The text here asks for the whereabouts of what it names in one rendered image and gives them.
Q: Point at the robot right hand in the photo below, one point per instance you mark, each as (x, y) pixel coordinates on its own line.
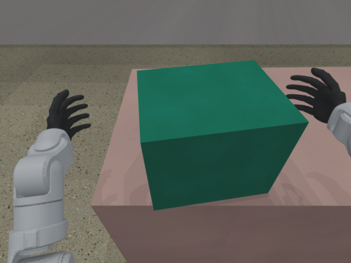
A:
(326, 97)

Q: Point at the carton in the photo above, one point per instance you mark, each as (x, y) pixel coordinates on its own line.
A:
(213, 132)

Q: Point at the pedestal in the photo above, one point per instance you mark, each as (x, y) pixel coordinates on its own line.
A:
(304, 218)

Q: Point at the robot left hand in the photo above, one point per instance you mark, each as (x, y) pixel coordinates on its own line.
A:
(59, 113)

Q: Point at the robot left forearm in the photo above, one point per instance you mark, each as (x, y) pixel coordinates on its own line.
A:
(38, 195)

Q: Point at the left robot upper arm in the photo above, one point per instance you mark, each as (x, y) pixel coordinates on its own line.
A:
(56, 257)

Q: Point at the robot right forearm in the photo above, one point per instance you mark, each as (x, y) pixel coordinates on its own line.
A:
(339, 124)

